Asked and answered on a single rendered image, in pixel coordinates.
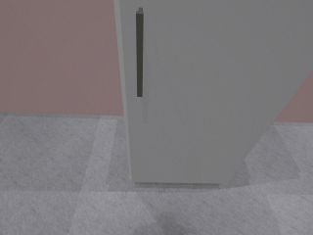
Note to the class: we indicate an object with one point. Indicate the handle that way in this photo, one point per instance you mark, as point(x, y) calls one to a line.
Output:
point(139, 50)

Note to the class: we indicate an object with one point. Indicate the fridge door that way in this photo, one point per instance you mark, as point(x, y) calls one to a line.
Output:
point(216, 74)

